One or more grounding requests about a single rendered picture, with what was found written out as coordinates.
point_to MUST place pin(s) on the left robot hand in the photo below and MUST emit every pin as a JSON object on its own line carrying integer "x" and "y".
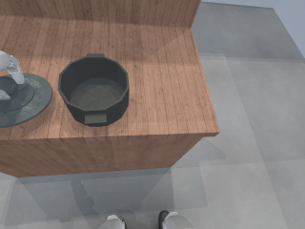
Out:
{"x": 10, "y": 63}

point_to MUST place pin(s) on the robot shin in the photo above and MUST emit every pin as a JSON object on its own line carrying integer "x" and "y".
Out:
{"x": 112, "y": 217}
{"x": 171, "y": 214}

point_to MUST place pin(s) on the lid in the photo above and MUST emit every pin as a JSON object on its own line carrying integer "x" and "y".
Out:
{"x": 30, "y": 100}

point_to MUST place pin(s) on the robot left shin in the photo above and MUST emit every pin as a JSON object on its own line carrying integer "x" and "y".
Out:
{"x": 112, "y": 217}

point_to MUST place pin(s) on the robot right shin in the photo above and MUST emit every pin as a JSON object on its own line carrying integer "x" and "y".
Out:
{"x": 171, "y": 214}

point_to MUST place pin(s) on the knob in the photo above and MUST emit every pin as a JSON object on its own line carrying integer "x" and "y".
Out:
{"x": 8, "y": 85}

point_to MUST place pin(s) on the pot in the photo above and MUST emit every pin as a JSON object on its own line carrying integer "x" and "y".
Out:
{"x": 95, "y": 89}

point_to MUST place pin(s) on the table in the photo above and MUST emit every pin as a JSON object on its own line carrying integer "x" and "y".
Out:
{"x": 170, "y": 107}

